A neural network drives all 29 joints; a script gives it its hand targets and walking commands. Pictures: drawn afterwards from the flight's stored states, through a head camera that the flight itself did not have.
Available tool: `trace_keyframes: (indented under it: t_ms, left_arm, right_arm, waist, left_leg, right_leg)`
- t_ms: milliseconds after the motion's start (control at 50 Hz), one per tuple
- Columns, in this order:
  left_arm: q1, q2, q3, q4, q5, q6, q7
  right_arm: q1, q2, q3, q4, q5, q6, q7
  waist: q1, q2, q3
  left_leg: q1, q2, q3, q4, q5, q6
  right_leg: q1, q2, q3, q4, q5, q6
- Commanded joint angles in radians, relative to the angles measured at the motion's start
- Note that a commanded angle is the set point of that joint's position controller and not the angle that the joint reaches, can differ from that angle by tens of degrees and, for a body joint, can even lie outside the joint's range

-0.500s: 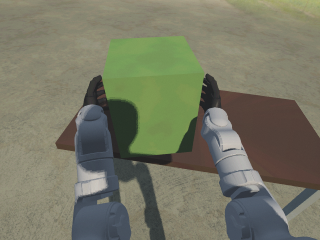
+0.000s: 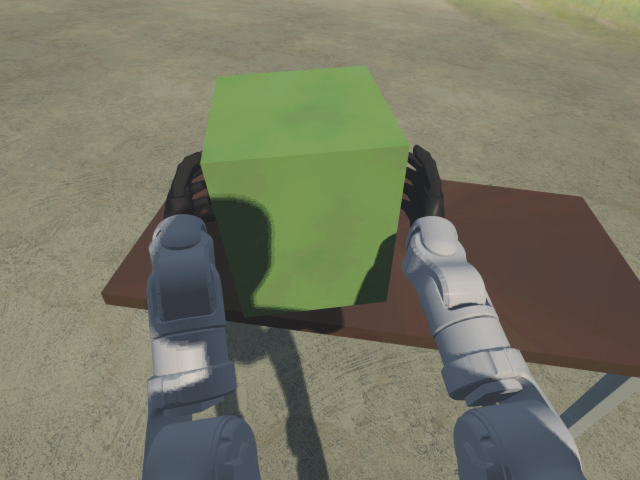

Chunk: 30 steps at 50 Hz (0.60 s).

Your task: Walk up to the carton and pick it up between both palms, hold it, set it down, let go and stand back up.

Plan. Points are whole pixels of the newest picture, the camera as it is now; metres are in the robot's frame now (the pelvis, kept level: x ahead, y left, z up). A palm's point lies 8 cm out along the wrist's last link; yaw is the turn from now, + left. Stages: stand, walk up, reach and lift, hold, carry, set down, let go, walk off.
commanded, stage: hold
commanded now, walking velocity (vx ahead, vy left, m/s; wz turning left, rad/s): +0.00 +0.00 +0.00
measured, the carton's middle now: (304, 192) +0.44 +0.01 +0.16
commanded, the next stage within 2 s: none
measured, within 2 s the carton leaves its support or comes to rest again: neither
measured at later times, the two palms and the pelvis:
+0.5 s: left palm (183, 226) +0.35 +0.16 +0.18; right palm (422, 219) +0.35 -0.12 +0.18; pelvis +0.00 +0.00 +0.00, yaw +0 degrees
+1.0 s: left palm (181, 230) +0.35 +0.16 +0.18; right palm (423, 223) +0.35 -0.12 +0.18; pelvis -0.01 +0.00 +0.00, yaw +0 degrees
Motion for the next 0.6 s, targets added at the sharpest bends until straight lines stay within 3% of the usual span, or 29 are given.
trace_keyframes:
  t_ms: [0,60,140,240,320,340,360,380,480,540,580]
  left_arm:
    - [-0.643,-0.371,-0.439,-0.119,-0.134,-0.073,-0.169]
    - [-0.648,-0.372,-0.434,-0.144,-0.134,-0.071,-0.177]
    - [-0.673,-0.373,-0.451,-0.153,-0.146,-0.075,-0.183]
    - [-0.697,-0.393,-0.501,-0.21,-0.196,-0.107,-0.167]
    - [-0.628,-0.369,-0.487,-0.158,-0.175,-0.099,-0.172]
    - [-0.636,-0.366,-0.48,-0.163,-0.175,-0.098,-0.175]
    - [-0.62,-0.363,-0.459,-0.148,-0.165,-0.093,-0.179]
    - [-0.62,-0.353,-0.45,-0.132,-0.158,-0.088,-0.184]
    - [-0.652,-0.383,-0.48,-0.185,-0.17,-0.088,-0.184]
    - [-0.662,-0.367,-0.483,-0.182,-0.17,-0.094,-0.18]
    - [-0.629,-0.366,-0.471,-0.161,-0.154,-0.084,-0.18]
  right_arm:
    - [-0.721,0.381,0.351,-0.252,0.059,-0.051,0.155]
    - [-0.719,0.37,0.342,-0.25,0.066,-0.053,0.158]
    - [-0.721,0.371,0.33,-0.263,0.049,-0.062,0.161]
    - [-0.764,0.425,0.383,-0.372,0.061,-0.084,0.155]
    - [-0.727,0.419,0.407,-0.364,0.053,-0.077,0.135]
    - [-0.728,0.412,0.401,-0.353,0.052,-0.072,0.132]
    - [-0.722,0.405,0.401,-0.352,0.045,-0.068,0.13]
    - [-0.718,0.397,0.386,-0.323,0.044,-0.062,0.131]
    - [-0.71,0.384,0.366,-0.325,0.047,-0.072,0.148]
    - [-0.699,0.397,0.369,-0.312,0.046,-0.071,0.15]
    - [-0.68,0.384,0.361,-0.294,0.042,-0.069,0.151]
  waist:
    - [-0.005,0.167,-0.412]
    - [-0.001,0.168,-0.398]
    - [-0.025,0.171,-0.412]
    - [-0.017,0.137,-0.548]
    - [-0.012,0.103,-0.523]
    - [-0.018,0.111,-0.527]
    - [-0.001,0.102,-0.488]
    - [-0.011,0.101,-0.437]
    - [-0.02,0.172,-0.478]
    - [-0.028,0.16,-0.466]
    - [-0.014,0.161,-0.427]
  left_leg:
    - [0.151,-0.033,0.065,-0.038,0.186,0.001]
    - [0.146,-0.033,0.07,-0.042,0.205,-0.004]
    - [0.142,-0.029,0.069,-0.049,0.154,0.0]
    - [0.158,-0.04,0.062,-0.022,0.213,0.02]
    - [0.163,-0.045,0.069,-0.021,0.209,0.025]
    - [0.165,-0.041,0.062,-0.023,0.192,0.019]
    - [0.155,-0.047,0.07,-0.031,0.185,0.021]
    - [0.136,-0.045,0.073,-0.041,0.158,0.023]
    - [0.171,-0.034,0.068,-0.038,0.184,0.006]
    - [0.157,-0.034,0.068,-0.033,0.199,0.007]
    - [0.15,-0.031,0.073,-0.045,0.182,0.009]
  right_leg:
    - [0.031,0.019,-0.028,-0.06,0.087,0.068]
    - [0.037,0.022,-0.034,-0.059,0.09,0.064]
    - [0.024,0.023,-0.039,-0.06,0.052,0.063]
    - [0.068,0.017,-0.024,-0.034,0.167,0.072]
    - [0.085,0.013,-0.022,-0.037,0.213,0.089]
    - [0.084,0.014,-0.018,-0.04,0.199,0.083]
    - [0.073,0.01,-0.018,-0.044,0.187,0.083]
    - [0.067,0.012,-0.021,-0.05,0.156,0.083]
    - [0.04,0.018,-0.037,-0.052,0.105,0.07]
    - [0.05,0.016,-0.039,-0.046,0.136,0.07]
    - [0.044,0.015,-0.035,-0.055,0.117,0.069]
